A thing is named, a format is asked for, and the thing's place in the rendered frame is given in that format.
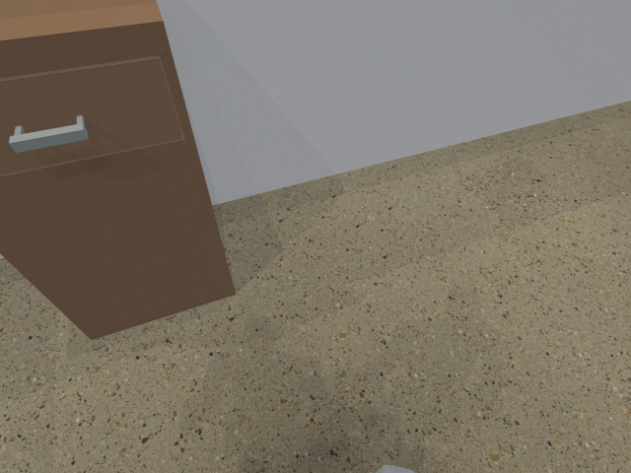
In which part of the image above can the handle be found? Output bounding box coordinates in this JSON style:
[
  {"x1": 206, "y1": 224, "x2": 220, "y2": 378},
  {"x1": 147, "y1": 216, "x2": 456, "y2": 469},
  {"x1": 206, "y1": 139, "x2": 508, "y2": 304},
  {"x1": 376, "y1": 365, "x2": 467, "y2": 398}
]
[{"x1": 9, "y1": 115, "x2": 88, "y2": 153}]

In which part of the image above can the drawer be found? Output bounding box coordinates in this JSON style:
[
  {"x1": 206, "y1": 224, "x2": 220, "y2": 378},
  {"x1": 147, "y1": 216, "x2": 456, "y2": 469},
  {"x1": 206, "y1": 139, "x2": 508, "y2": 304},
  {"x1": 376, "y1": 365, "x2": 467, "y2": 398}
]
[{"x1": 0, "y1": 55, "x2": 182, "y2": 174}]

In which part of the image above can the cabinet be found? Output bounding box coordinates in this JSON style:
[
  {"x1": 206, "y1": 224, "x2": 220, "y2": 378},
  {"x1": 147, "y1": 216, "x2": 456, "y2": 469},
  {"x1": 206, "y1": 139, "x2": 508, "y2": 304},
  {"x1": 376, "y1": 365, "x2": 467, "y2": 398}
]
[{"x1": 0, "y1": 0, "x2": 236, "y2": 340}]

